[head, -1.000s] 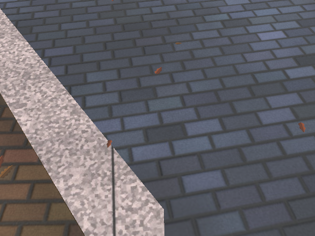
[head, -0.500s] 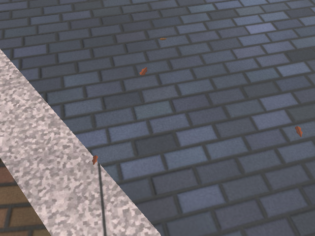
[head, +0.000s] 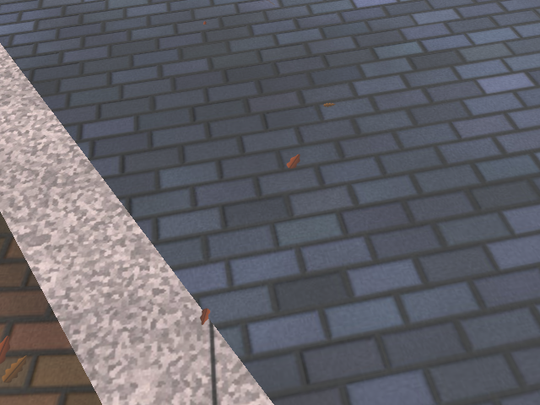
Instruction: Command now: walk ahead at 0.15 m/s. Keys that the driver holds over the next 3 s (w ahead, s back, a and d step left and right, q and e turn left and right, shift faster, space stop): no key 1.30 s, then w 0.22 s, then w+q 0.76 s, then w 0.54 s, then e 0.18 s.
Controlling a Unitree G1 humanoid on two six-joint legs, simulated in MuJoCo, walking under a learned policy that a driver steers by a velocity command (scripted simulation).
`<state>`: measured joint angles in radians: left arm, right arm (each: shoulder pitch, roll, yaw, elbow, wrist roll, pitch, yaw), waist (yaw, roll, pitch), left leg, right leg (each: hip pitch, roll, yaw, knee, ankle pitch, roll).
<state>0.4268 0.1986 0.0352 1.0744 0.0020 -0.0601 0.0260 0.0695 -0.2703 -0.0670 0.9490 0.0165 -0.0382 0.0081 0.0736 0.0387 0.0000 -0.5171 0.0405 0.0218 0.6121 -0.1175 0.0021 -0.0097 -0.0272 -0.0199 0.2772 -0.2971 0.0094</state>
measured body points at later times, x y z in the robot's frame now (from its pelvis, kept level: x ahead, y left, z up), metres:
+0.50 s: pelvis +0.08 +0.03 -0.01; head +0.09 +0.01 +0.44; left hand +0.13 +0.29 -0.15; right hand +0.17 -0.22 -0.15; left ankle +0.11 +0.13 -0.74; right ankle +0.07 -0.11 -0.74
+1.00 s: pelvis +0.10 +0.02 -0.01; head +0.12 +0.02 +0.44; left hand +0.14 +0.27 -0.16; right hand +0.17 -0.23 -0.15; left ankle +0.11 +0.13 -0.74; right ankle +0.07 -0.11 -0.74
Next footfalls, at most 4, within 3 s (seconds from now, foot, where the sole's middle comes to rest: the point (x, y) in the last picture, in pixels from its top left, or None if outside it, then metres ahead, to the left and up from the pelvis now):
0.06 left None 0.15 0.13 -0.78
0.36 right None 0.11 -0.11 -0.78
2.02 left None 0.48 0.14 -0.78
2.48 right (301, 289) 0.82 0.04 -0.78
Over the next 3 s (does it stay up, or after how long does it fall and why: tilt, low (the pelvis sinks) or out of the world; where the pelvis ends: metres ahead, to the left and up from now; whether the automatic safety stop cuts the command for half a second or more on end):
stays up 0.85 0.21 -0.02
